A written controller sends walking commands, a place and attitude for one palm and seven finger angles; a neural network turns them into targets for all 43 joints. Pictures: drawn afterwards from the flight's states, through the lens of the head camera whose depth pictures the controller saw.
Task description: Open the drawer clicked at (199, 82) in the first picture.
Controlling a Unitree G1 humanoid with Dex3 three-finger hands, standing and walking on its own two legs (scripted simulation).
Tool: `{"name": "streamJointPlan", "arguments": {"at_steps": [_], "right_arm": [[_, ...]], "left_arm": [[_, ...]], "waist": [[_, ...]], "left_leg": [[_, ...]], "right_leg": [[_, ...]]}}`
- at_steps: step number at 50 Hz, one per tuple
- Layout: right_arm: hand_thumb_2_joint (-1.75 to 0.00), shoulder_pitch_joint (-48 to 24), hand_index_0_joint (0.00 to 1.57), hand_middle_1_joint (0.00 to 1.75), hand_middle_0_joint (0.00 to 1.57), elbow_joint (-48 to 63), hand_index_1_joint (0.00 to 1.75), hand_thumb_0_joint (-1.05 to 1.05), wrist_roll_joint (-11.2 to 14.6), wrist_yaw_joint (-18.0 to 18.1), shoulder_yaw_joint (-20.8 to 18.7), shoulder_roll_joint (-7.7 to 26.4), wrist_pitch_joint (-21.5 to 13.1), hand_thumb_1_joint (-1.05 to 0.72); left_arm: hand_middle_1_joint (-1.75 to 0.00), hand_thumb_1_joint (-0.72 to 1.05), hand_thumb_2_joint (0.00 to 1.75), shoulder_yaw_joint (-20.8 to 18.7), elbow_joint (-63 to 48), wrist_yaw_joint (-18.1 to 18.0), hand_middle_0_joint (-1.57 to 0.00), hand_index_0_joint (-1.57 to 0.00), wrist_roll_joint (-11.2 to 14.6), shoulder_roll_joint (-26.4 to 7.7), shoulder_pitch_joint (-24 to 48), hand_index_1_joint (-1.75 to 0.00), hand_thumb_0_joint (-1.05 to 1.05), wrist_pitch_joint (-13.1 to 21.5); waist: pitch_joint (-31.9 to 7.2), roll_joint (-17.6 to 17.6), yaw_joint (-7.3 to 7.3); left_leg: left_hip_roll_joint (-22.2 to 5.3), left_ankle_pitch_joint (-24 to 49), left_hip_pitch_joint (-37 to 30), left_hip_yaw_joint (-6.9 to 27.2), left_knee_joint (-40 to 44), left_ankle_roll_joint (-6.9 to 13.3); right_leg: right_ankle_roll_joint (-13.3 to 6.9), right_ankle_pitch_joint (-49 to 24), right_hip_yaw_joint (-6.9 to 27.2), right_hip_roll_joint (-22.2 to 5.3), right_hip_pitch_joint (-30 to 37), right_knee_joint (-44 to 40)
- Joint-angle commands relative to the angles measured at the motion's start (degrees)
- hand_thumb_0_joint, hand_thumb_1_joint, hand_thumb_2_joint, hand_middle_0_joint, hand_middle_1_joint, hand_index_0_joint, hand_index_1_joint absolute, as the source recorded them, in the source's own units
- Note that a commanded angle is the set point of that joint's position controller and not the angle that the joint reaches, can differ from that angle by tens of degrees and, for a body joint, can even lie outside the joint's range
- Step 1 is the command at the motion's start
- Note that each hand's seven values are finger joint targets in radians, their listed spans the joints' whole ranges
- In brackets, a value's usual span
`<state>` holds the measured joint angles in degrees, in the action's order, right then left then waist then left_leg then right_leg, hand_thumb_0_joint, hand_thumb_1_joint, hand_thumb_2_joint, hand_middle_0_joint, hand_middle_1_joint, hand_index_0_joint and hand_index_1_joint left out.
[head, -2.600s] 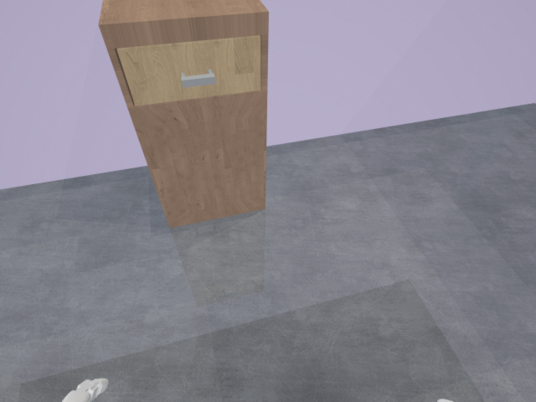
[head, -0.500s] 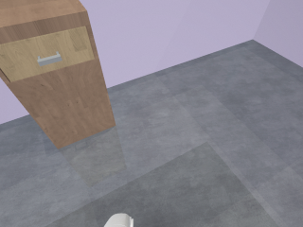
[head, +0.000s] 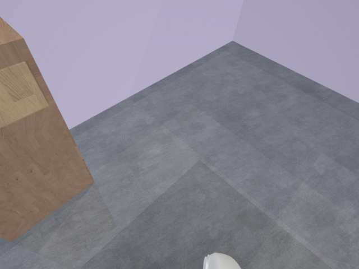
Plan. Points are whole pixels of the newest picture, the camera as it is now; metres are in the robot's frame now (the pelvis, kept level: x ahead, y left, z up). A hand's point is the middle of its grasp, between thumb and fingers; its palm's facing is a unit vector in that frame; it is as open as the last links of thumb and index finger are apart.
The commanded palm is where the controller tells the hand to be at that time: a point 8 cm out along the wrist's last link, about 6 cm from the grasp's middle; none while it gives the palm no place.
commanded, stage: walk to a spot facing it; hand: left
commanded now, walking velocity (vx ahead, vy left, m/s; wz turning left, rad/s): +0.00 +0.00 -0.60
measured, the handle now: out of the picture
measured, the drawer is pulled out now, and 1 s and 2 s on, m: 0.00 0.00 0.00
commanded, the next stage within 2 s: none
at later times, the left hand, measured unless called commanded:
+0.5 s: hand (136, 235) +0.22 +0.13 -0.16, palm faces -0.27 -0.93 -0.24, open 7.4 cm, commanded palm none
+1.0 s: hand (118, 219) +0.26 +0.19 -0.17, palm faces -0.49 -0.85 -0.20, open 7.4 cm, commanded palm none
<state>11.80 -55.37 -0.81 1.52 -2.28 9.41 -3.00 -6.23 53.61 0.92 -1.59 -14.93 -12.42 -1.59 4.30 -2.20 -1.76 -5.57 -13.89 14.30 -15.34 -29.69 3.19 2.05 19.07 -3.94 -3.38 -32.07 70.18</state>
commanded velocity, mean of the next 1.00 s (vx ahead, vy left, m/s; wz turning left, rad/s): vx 0.00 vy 0.00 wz -0.60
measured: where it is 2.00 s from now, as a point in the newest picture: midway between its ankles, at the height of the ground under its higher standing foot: outside the picture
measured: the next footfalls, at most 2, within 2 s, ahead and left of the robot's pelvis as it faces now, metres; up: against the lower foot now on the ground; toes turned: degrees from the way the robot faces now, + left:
right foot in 0.30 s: +0.09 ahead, -0.14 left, +0.00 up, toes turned -19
left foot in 0.70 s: +0.16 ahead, +0.10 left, +0.00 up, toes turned -19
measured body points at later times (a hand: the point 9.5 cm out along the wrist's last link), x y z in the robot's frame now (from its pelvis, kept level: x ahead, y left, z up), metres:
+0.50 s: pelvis +0.06 -0.02 -0.01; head +0.10 -0.05 +0.44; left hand +0.23 +0.18 -0.14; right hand +0.03 -0.27 -0.16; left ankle +0.08 +0.12 -0.67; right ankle +0.05 -0.12 -0.74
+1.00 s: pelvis +0.09 +0.04 +0.01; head +0.15 +0.05 +0.45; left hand +0.29 +0.23 -0.15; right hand +0.03 -0.21 -0.12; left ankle +0.12 +0.11 -0.74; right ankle -0.03 -0.07 -0.64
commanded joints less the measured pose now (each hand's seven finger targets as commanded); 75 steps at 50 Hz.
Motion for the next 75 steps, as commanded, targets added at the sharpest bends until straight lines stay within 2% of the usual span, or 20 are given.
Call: {"name": "streamJointPlan", "arguments": {"at_steps": [1, 13, 14, 15, 17, 21, 29, 33, 34, 35, 36, 40, 46, 56, 59, 60, 61, 62, 68, 75], "right_arm": [[-0.90, 3.04, 0.20, 0.30, 0.20, 2.34, 0.30, 0.00, -0.40, 0.34, -1.86, 8.50, -0.43, -0.90], [-0.90, 7.15, 0.20, 0.30, 0.20, 1.84, 0.30, 0.00, -0.92, -0.73, -3.40, 12.90, 1.97, -0.90], [-0.90, 7.17, 0.20, 0.30, 0.20, 2.57, 0.30, 0.00, -0.45, -1.11, -3.34, 12.56, 2.09, -0.90], [-0.90, 7.12, 0.20, 0.30, 0.20, 5.08, 0.30, 0.00, 0.01, -1.59, -2.33, 8.46, 2.53, -0.90], [-0.90, 2.04, 0.20, 0.30, 0.20, 6.90, 0.30, 0.00, 0.40, -0.44, -1.88, 8.29, 3.54, -0.90], [-0.90, 2.21, 0.20, 0.30, 0.20, 5.34, 0.30, 0.00, -0.32, -0.42, -2.03, 7.53, 4.68, -0.90], [-0.90, -1.59, 0.20, 0.30, 0.20, 7.45, 0.30, 0.00, 0.18, -0.01, -2.01, 6.74, 4.10, -0.90], [-0.90, 3.43, 0.20, 0.30, 0.20, 6.72, 0.30, 0.00, 0.65, 0.64, -2.01, 7.42, 3.09, -0.90], [-0.90, 5.39, 0.20, 0.30, 0.20, 6.01, 0.30, 0.00, 0.50, 0.91, -2.37, 9.70, 2.48, -0.90], [-0.90, 5.44, 0.20, 0.30, 0.20, 6.75, 0.30, 0.00, -0.11, 0.84, -3.39, 15.28, 2.15, -0.90], [-0.90, 4.95, 0.20, 0.30, 0.20, 7.62, 0.30, 0.00, -0.34, 0.70, -3.71, 18.09, 2.68, -0.90], [-0.90, -5.71, 0.20, 0.30, 0.20, 10.51, 0.30, 0.00, -0.54, 0.97, -1.78, 11.04, 2.16, -0.90], [-0.90, 3.55, 0.20, 0.30, 0.20, 7.24, 0.30, 0.00, -0.26, 0.89, -2.49, 10.74, 1.82, -0.90], [-0.90, 4.33, 0.20, 0.30, 0.20, 4.51, 0.30, 0.00, -0.77, -0.27, -4.13, 13.00, 2.52, -0.90], [-0.90, 3.90, 0.20, 0.30, 0.20, 4.01, 0.30, 0.00, -0.57, -0.74, -4.24, 13.43, 2.69, -0.90], [-0.90, 4.40, 0.20, 0.30, 0.20, 4.33, 0.30, 0.00, -0.04, -1.11, -4.05, 12.30, 2.86, -0.90], [-0.90, 3.01, 0.20, 0.30, 0.20, 7.17, 0.30, 0.00, 0.14, -1.33, -2.59, 7.70, 3.18, -0.90], [-0.90, -0.74, 0.20, 0.30, 0.20, 9.05, 0.30, 0.00, 0.02, -0.77, -2.28, 7.69, 3.99, -0.90], [-0.90, 1.00, 0.20, 0.30, 0.20, 5.63, 0.30, 0.00, -0.37, -0.57, -2.62, 8.67, 5.13, -0.90], [-0.90, -3.06, 0.20, 0.30, 0.20, 7.46, 0.30, 0.00, -0.03, -0.26, -2.40, 8.26, 4.66, -0.90]], "left_arm": [[-0.30, 0.90, 0.90, 0.45, -3.55, 0.95, -0.20, -0.20, -0.12, 1.66, -2.11, -0.30, 0.00, -1.50], [-0.30, 0.90, 0.90, 0.81, -7.20, 0.30, -0.20, -0.20, 0.08, -0.86, 4.11, -0.30, 0.00, -0.02], [-0.30, 0.90, 0.90, 0.32, -5.96, -0.08, -0.20, -0.20, -0.08, -3.50, -0.83, -0.30, 0.00, 0.88], [-0.30, 0.90, 0.90, -0.95, -4.91, -1.09, -0.20, -0.20, -0.53, -10.96, -5.57, -0.30, 0.00, 1.79], [-0.30, 0.90, 0.90, -1.57, -4.11, -2.48, -0.20, -0.20, 0.98, -12.29, -6.52, -0.30, 0.00, 1.22], [-0.30, 0.90, 0.90, -0.10, -7.19, -2.65, -0.20, -0.20, 0.75, -7.14, 4.31, -0.30, 0.00, 0.93], [-0.30, 0.90, 0.90, -0.85, -6.23, -1.72, -0.20, -0.20, 0.18, -8.54, 1.47, -0.30, 0.00, 0.67], [-0.30, 0.90, 0.90, -1.05, -6.77, -1.54, -0.20, -0.20, 0.58, -8.23, 4.62, -0.30, 0.00, -0.16], [-0.30, 0.90, 0.90, -0.57, -7.50, -1.37, -0.20, -0.20, 1.02, -5.95, 4.59, -0.30, 0.00, -0.42], [-0.30, 0.90, 0.90, 0.10, -8.60, -0.90, -0.20, -0.20, 1.52, -1.95, 2.94, -0.30, 0.00, -0.64], [-0.30, 0.90, 0.90, -0.01, -8.81, -0.67, -0.20, -0.20, 0.69, -2.69, 3.03, -0.30, 0.00, -0.82], [-0.30, 0.90, 0.90, -1.50, -5.41, 0.81, -0.20, -0.20, -0.25, -4.75, 0.06, -0.30, 0.00, -1.69], [-0.30, 0.90, 0.90, -0.27, -5.77, 0.82, -0.20, -0.20, 0.30, -2.10, 1.51, -0.30, 0.00, -2.01], [-0.30, 0.90, 0.90, 0.69, -7.55, 0.80, -0.20, -0.20, 0.34, -0.59, 5.95, -0.30, 0.00, -1.50], [-0.30, 0.90, 0.90, 0.39, -6.65, 0.35, -0.20, -0.20, 0.33, -1.76, 2.02, -0.30, 0.00, -0.38], [-0.30, 0.90, 0.90, -0.04, -5.61, -0.14, -0.20, -0.20, 0.08, -5.05, -2.30, -0.30, 0.00, 0.30], [-0.30, 0.90, 0.90, -1.27, -4.84, -1.04, -0.20, -0.20, -0.41, -11.93, -5.99, -0.30, 0.00, 1.17], [-0.30, 0.90, 0.90, -1.92, -4.02, -1.82, -0.20, -0.20, 0.74, -14.47, -7.97, -0.30, 0.00, 0.70], [-0.30, 0.90, 0.90, 0.24, -6.93, -2.08, -0.20, -0.20, 0.99, -7.53, 3.10, -0.30, 0.00, 1.19], [-0.30, 0.90, 0.90, -0.21, -5.85, -1.65, -0.20, -0.20, 0.42, -8.98, 0.25, -0.30, 0.00, 1.11]], "waist": [[-3.93, 7.73, 0.81], [-6.01, 8.73, 2.32], [-9.49, 3.27, -0.49], [-12.29, -14.54, -2.18], [-12.37, -9.94, -2.35], [-7.45, -4.39, 2.42], [-8.71, -6.70, 0.86], [-10.67, -7.51, 3.88], [-11.92, -1.77, 4.76], [-11.98, 16.40, 4.57], [-9.30, 20.03, 4.57], [-2.03, 11.32, 0.31], [-6.16, 10.91, 3.12], [-6.10, 14.13, 4.38], [-8.52, 10.47, 1.72], [-11.16, 2.92, -0.64], [-11.63, -16.34, -2.79], [-11.70, -15.87, -4.00], [-6.08, -5.20, 2.36], [-6.18, -5.17, 0.76]], "left_leg": [[-16.41, 18.63, -3.75, 8.01, 13.73, 4.54], [-17.48, 23.85, -7.60, 0.01, -1.81, 0.36], [-15.80, 22.59, -2.39, -2.31, -13.31, -2.68], [-7.31, -8.16, 15.61, -3.72, -28.55, -6.69], [-3.99, -21.17, 21.60, 10.73, -40.14, -7.40], [-3.43, -9.85, 17.31, 12.49, -36.24, -8.48], [1.47, -10.52, 11.05, 11.95, -19.46, -8.34], [3.15, -2.14, -1.73, 11.10, -0.27, -7.28], [-1.00, 2.61, -10.44, 14.31, 7.42, -5.97], [-16.20, 9.84, -16.36, 29.28, 13.26, -1.72], [-24.08, 14.26, -10.95, 34.00, 13.69, 3.54], [-14.21, 9.99, -0.98, 18.18, 13.89, 1.72], [-13.79, 27.08, -13.90, 11.25, 9.66, 2.94], [-18.27, 24.78, -11.87, 5.64, 6.50, 3.85], [-16.94, 23.16, -8.19, 1.43, -2.21, -0.48], [-15.29, 18.06, -1.41, -0.44, -12.12, -3.68], [-6.05, -15.85, 16.91, -1.17, -25.84, -7.31], [-2.45, -25.01, 21.15, 7.19, -35.06, -7.82], [-2.68, -7.36, 18.22, 13.64, -36.58, -8.97], [0.09, -8.86, 16.35, 13.72, -26.38, -9.34]], "right_leg": [[1.17, -3.85, 2.17, -3.16, -1.08, -5.83], [-1.51, -2.08, -3.62, 1.08, 14.39, -35.74], [-3.49, -10.75, -0.27, -0.89, 24.52, -42.95], [-9.72, -30.85, 22.16, -15.90, 36.76, -46.81], [-16.24, -44.93, 22.18, -19.50, 34.71, -46.64], [-11.73, -33.41, 14.04, -10.87, 23.02, -48.43], [-12.66, -30.90, 19.90, -8.53, 21.49, -46.91], [-8.75, -29.61, 20.73, -5.72, 16.90, -41.27], [-5.72, -22.61, 17.83, -1.73, 10.79, -36.16], [-1.68, 2.16, 10.41, 6.15, -0.61, -24.74], [0.19, 15.96, 6.64, 5.91, -2.71, -11.59], [1.70, 3.88, 6.54, 1.99, -1.94, 2.44], [3.27, 2.53, 3.63, 0.78, -3.21, -2.40], [1.01, 6.20, -1.72, 0.07, 6.71, -24.38], [-1.01, -3.70, -3.06, 1.74, 17.60, -38.62], [-2.93, -12.15, 1.39, -1.35, 27.78, -45.81], [-8.96, -30.85, 23.43, -16.30, 37.48, -49.74], [-14.30, -43.32, 27.38, -21.20, 34.56, -48.47], [-10.70, -33.30, 14.67, -9.57, 23.61, -49.15], [-12.65, -30.70, 20.51, -8.81, 24.38, -48.64]]}}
